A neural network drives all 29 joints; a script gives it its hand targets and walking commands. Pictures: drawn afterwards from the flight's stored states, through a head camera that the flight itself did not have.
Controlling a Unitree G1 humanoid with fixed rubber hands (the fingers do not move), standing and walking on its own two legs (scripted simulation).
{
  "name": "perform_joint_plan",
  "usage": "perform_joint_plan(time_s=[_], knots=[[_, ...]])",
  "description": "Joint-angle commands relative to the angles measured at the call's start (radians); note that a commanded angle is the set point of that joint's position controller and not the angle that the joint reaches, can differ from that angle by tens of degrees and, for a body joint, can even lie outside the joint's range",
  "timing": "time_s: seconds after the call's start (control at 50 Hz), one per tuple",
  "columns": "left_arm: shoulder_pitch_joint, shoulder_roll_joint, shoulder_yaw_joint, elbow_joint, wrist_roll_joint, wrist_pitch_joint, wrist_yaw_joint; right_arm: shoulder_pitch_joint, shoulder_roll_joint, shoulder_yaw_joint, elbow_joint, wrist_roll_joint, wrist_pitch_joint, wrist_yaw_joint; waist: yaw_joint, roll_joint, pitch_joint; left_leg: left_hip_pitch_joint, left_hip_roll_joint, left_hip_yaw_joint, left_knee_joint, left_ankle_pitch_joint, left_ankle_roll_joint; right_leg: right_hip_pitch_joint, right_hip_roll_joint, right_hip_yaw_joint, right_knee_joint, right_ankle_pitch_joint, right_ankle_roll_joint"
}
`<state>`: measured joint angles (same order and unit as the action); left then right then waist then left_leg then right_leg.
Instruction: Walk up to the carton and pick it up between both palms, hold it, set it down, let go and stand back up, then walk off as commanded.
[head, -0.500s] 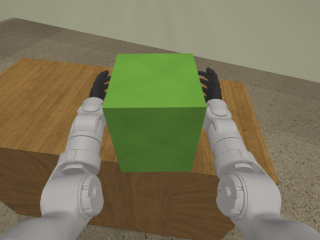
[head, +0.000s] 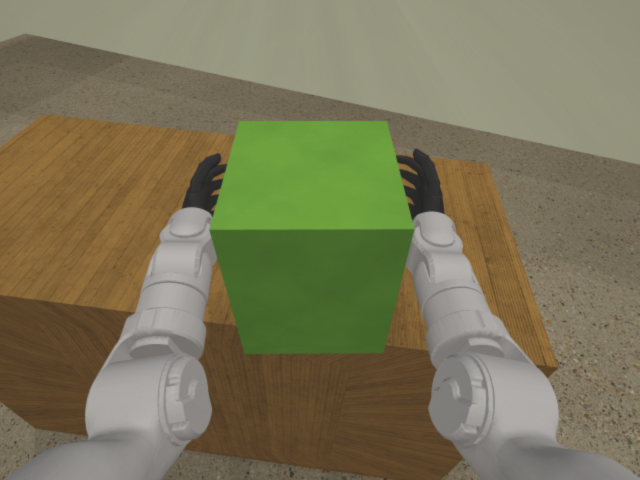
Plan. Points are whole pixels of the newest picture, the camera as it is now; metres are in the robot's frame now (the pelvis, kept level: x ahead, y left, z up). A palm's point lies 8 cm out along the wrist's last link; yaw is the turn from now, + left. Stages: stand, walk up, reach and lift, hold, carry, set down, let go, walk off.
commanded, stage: set down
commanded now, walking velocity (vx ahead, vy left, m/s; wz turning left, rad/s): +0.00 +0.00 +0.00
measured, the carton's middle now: (313, 240) +0.41 +0.01 +0.09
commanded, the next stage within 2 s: none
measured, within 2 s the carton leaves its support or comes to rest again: rests again in 1.78 s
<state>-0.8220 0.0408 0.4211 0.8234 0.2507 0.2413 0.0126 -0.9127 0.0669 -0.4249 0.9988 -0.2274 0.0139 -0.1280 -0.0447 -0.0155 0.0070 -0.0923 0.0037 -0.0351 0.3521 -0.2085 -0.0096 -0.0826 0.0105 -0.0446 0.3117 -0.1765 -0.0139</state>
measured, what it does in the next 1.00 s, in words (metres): stands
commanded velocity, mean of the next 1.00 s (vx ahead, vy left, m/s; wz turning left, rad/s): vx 0.00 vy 0.00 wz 0.00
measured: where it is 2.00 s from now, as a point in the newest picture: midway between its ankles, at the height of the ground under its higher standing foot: outside the picture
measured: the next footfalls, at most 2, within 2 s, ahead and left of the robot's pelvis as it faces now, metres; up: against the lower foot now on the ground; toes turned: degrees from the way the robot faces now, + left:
none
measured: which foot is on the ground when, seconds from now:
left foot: down 0.00-1.00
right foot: down 0.00-1.00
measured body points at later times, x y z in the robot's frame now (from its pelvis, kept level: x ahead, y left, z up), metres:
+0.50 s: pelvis +0.00 +0.00 +0.00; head -0.01 +0.01 +0.45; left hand +0.42 +0.16 +0.11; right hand +0.42 -0.14 +0.13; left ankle -0.01 +0.12 -0.75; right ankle +0.00 -0.11 -0.75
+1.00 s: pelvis +0.00 +0.00 +0.00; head +0.00 +0.01 +0.45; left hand +0.42 +0.16 +0.11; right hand +0.42 -0.14 +0.13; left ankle -0.01 +0.12 -0.75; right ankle +0.00 -0.11 -0.75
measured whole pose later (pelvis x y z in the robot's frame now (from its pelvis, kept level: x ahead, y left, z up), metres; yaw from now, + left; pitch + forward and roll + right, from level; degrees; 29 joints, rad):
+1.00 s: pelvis +0.00 +0.00 +0.00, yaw +0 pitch -3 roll -1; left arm -0.76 0.00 0.48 0.83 0.31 0.13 -0.01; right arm -0.85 0.10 -0.50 1.00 -0.32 -0.08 -0.09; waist -0.04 -0.02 0.02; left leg -0.09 0.00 -0.03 0.35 -0.21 -0.01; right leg -0.08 0.01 -0.05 0.31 -0.18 -0.01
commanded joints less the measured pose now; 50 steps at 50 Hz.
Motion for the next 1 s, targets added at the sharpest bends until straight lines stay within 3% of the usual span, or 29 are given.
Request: perform_joint_plan(time_s=[0.0,0.18,0.28,0.4,0.52,0.58,0.98], knots=[[-0.665,-0.565,-0.242,0.001,-0.006,-0.094,-0.162,-0.485,0.5,0.102,-0.054,-0.048,-0.046,0.136,-0.131,0.02,-0.398,-0.036,-0.035,0.101,-0.092,0.167,-0.034,0.239,-0.001,-0.044,0.015,0.431,0.087],[-0.64,-0.567,-0.234,0.019,0.008,-0.112,-0.165,-0.448,0.499,0.073,-0.056,-0.084,-0.061,0.142,-0.141,0.016,-0.379,-0.049,-0.033,0.106,-0.101,0.135,-0.031,0.235,-0.004,-0.046,0.012,0.405,0.088],[-0.599,-0.554,-0.202,0.032,0.027,-0.114,-0.17,-0.438,0.489,0.065,-0.074,-0.092,-0.067,0.151,-0.12,0.003,-0.33,-0.043,-0.028,0.11,-0.112,0.128,-0.026,0.227,0.0,-0.048,0.003,0.369,0.086],[-0.609,-0.574,-0.234,0.012,0.023,-0.143,-0.162,-0.43,0.506,0.064,-0.081,-0.113,-0.095,0.154,-0.129,0.018,-0.379,-0.046,-0.027,0.109,-0.097,0.157,-0.034,0.219,0.001,-0.052,0.01,0.398,0.086],[-0.589,-0.564,-0.215,0.021,0.037,-0.16,-0.16,-0.41,0.513,0.059,-0.078,-0.127,-0.105,0.158,-0.114,0.008,-0.365,-0.072,-0.028,0.115,-0.105,0.134,-0.029,0.228,-0.003,-0.047,0.009,0.393,0.087],[-0.576,-0.574,-0.229,0.012,0.043,-0.165,-0.16,-0.386,0.505,0.052,-0.073,-0.134,-0.111,0.158,-0.129,0.022,-0.368,-0.054,-0.024,0.111,-0.099,0.164,-0.037,0.222,0.0,-0.053,0.013,0.405,0.086],[-0.459,-0.549,-0.16,0.054,0.091,-0.176,-0.179,-0.306,0.505,0.041,-0.096,-0.156,-0.111,0.169,-0.104,-0.005,-0.271,-0.091,-0.025,0.121,-0.123,0.102,-0.011,0.239,-0.004,-0.04,0.001,0.375,0.093]])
